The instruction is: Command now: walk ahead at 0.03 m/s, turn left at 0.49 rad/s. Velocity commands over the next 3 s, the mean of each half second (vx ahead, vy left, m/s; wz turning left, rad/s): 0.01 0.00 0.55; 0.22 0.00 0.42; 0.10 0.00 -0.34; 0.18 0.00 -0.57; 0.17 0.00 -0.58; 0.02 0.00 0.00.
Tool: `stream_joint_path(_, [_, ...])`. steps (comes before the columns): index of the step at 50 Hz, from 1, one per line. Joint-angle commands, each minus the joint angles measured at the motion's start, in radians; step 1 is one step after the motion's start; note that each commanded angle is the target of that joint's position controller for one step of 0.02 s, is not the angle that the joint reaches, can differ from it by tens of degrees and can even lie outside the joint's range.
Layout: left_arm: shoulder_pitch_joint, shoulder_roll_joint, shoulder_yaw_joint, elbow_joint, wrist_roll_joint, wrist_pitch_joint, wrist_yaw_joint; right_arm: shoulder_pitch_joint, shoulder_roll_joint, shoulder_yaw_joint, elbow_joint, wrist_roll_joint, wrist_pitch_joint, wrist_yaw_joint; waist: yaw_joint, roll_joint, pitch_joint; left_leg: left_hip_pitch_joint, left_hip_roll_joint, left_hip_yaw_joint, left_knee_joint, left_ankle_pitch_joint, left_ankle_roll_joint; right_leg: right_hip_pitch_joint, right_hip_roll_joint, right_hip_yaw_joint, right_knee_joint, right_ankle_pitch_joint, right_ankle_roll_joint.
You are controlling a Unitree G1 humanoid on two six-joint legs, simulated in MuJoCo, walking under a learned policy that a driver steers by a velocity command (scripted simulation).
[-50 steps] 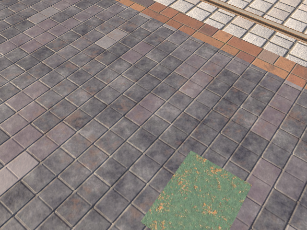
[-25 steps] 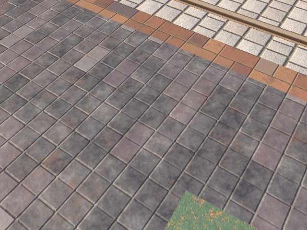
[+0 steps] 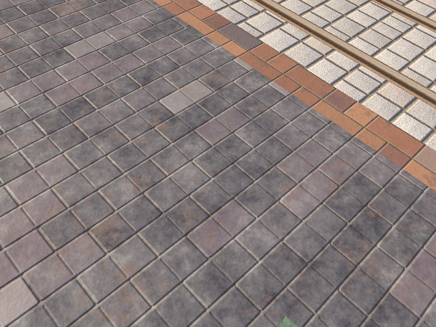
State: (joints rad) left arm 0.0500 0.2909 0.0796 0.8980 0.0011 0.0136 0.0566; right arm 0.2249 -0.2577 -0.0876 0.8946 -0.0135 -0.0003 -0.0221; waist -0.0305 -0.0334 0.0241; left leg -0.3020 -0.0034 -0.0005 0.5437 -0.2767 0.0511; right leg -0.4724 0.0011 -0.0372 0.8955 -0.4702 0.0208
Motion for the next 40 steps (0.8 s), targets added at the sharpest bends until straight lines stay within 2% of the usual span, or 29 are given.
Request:
stream_joint_path(1, [-0.023, 0.104, 0.030, -0.054, 0.004, -0.012, 0.005, -0.053, -0.179, -0.039, -0.090, 0.026, -0.032, -0.008, 0.035, 0.128, -0.095, 0.226, 0.260, -0.327, -0.201, 0.533, 0.175, -0.220, -0.013, 0.104, 0.197, 0.015, 0.012])
stream_joint_path(2, [-0.032, 0.099, 0.031, -0.057, 0.007, -0.013, 0.004, -0.051, -0.162, -0.032, -0.093, 0.030, -0.028, -0.012, 0.038, 0.128, -0.109, 0.214, 0.243, -0.310, -0.196, 0.566, 0.170, -0.189, -0.009, 0.101, 0.203, 0.051, 0.019])
stream_joint_path(4, [-0.029, 0.076, 0.028, -0.060, -0.004, -0.018, 0.002, -0.013, -0.156, -0.031, -0.090, 0.026, -0.020, -0.018, 0.033, 0.135, -0.129, 0.240, 0.221, -0.297, -0.191, 0.587, 0.175, -0.173, 0.006, 0.097, 0.166, 0.098, 0.028])
stream_joint_path(8, [-0.071, 0.059, 0.019, -0.073, -0.011, -0.025, 0.000, 0.008, -0.189, -0.043, -0.100, 0.028, -0.007, -0.029, 0.009, 0.163, -0.121, 0.269, 0.204, -0.330, -0.188, 0.501, 0.172, -0.141, 0.016, 0.107, -0.030, 0.133, 0.046])
stream_joint_path(13, [-0.059, 0.076, 0.020, -0.074, -0.018, -0.033, -0.014, -0.040, -0.207, -0.050, -0.130, 0.025, 0.009, -0.026, 0.005, 0.192, -0.108, 0.177, 0.188, -0.399, -0.190, 0.430, 0.173, 0.003, 0.037, 0.113, -0.172, 0.126, 0.053])
stream_joint_path(16, [-0.012, 0.090, 0.023, -0.069, -0.021, -0.047, -0.029, -0.079, -0.203, -0.047, -0.150, 0.029, 0.019, -0.024, 0.022, 0.208, -0.118, 0.175, 0.173, -0.452, -0.157, 0.479, 0.156, 0.088, 0.045, 0.116, -0.293, 0.130, 0.040])
stream_joint_path(18, [0.068, 0.098, 0.029, -0.049, -0.021, -0.057, -0.041, -0.124, -0.195, -0.040, -0.171, 0.041, 0.029, -0.030, 0.074, 0.199, -0.123, 0.142, 0.124, -0.451, -0.108, 0.430, 0.105, 0.223, 0.042, 0.093, -0.515, 0.291, 0.018])
stream_joint_path(19, [0.103, 0.129, 0.039, -0.039, -0.014, -0.057, -0.042, -0.113, -0.168, -0.031, -0.180, 0.039, 0.033, -0.035, 0.073, 0.158, -0.138, 0.066, 0.077, -0.423, -0.051, 0.295, 0.059, 0.341, -0.029, 0.127, -0.576, 0.389, -0.007])
stream_joint_path(20, [0.107, 0.192, 0.051, -0.048, 0.005, -0.048, -0.034, -0.056, -0.102, -0.014, -0.182, 0.027, 0.035, -0.033, 0.030, -0.070, -0.170, -0.087, -0.046, -0.282, 0.174, -0.053, 0.004, 0.475, -0.246, 0.322, -0.579, 0.566, -0.084])
stream_joint_path(21, [0.087, 0.225, 0.049, -0.061, 0.043, -0.043, -0.035, -0.018, -0.122, -0.025, -0.206, 0.031, 0.023, -0.030, 0.000, -0.225, -0.137, -0.281, -0.157, -0.190, 0.347, -0.407, -0.041, 0.460, -0.409, 0.540, -0.585, 0.772, -0.264])
stream_joint_path(22, [0.051, 0.199, 0.043, -0.082, 0.043, -0.046, -0.034, -0.017, -0.204, -0.044, -0.203, 0.024, 0.013, -0.022, -0.002, -0.187, -0.123, -0.316, -0.069, -0.184, 0.544, -0.381, -0.069, 0.417, -0.464, 0.549, -0.604, 0.730, -0.334])
stream_joint_path(23, [0.001, 0.136, 0.028, -0.103, 0.034, -0.048, -0.030, -0.014, -0.249, -0.062, -0.179, 0.034, 0.018, -0.020, -0.008, -0.112, -0.097, -0.307, -0.043, -0.177, 0.614, -0.296, -0.083, 0.384, -0.381, 0.423, -0.594, 0.656, -0.288])
stream_joint_path(24, [-0.033, 0.114, 0.022, -0.113, 0.021, -0.045, -0.027, -0.003, -0.229, -0.063, -0.161, 0.034, 0.031, -0.023, -0.018, -0.085, -0.072, -0.311, -0.033, -0.159, 0.641, -0.230, -0.098, 0.367, -0.305, 0.321, -0.586, 0.569, -0.230])
stream_joint_path(25, [-0.037, 0.100, 0.016, -0.117, 0.006, -0.042, -0.023, -0.007, -0.207, -0.059, -0.161, 0.030, 0.042, -0.024, -0.007, -0.093, -0.053, -0.326, -0.028, -0.146, 0.673, -0.178, -0.116, 0.359, -0.270, 0.265, -0.586, 0.553, -0.212])
stream_joint_path(27, [-0.001, 0.110, 0.013, -0.106, 0.007, -0.033, -0.013, -0.041, -0.164, -0.045, -0.189, 0.037, 0.046, -0.014, 0.017, -0.108, -0.034, -0.322, -0.018, -0.094, 0.648, -0.117, -0.136, 0.347, -0.237, 0.178, -0.603, 0.578, -0.219])
stream_joint_path(28, [0.028, 0.120, 0.015, -0.099, 0.011, -0.028, -0.007, -0.073, -0.149, -0.038, -0.211, 0.042, 0.044, -0.012, 0.037, -0.118, -0.033, -0.337, -0.008, -0.072, 0.597, -0.100, -0.144, 0.379, -0.239, 0.160, -0.610, 0.584, -0.229])
stream_joint_path(30, [0.096, 0.141, 0.022, -0.088, 0.006, -0.025, 0.001, -0.124, -0.136, -0.027, -0.245, 0.043, 0.039, -0.004, 0.084, -0.120, -0.062, -0.356, 0.031, -0.049, 0.490, -0.075, -0.149, 0.455, -0.269, 0.174, -0.655, 0.359, -0.239])
stream_joint_path(32, [0.109, 0.172, 0.031, -0.091, -0.003, -0.029, -0.002, -0.148, -0.129, -0.018, -0.271, 0.039, 0.033, 0.010, 0.099, -0.138, -0.061, -0.329, 0.059, -0.024, 0.398, -0.079, -0.139, 0.459, -0.293, 0.184, -0.697, 0.180, -0.236])
stream_joint_path(34, [0.110, 0.197, 0.040, -0.098, -0.007, -0.038, -0.011, -0.160, -0.122, -0.010, -0.286, 0.036, 0.024, 0.025, 0.100, -0.138, -0.043, -0.274, 0.072, 0.005, 0.308, -0.087, -0.113, 0.426, -0.305, 0.158, -0.722, 0.109, -0.223])
stream_joint_path(38, [0.124, 0.212, 0.047, -0.094, -0.029, -0.058, -0.046, -0.117, -0.113, -0.005, -0.270, 0.035, 0.008, 0.044, 0.077, -0.116, -0.007, -0.077, 0.047, 0.063, 0.109, -0.094, -0.044, 0.321, -0.304, 0.103, -0.721, 0.081, -0.213])
stream_joint_path(40, [0.104, 0.194, 0.040, -0.087, -0.044, -0.059, -0.064, -0.012, -0.105, -0.007, -0.220, 0.036, 0.001, 0.047, 0.011, -0.086, -0.013, 0.112, 0.010, 0.103, -0.063, 0.009, -0.005, 0.240, -0.283, 0.056, -0.642, 0.071, -0.190])
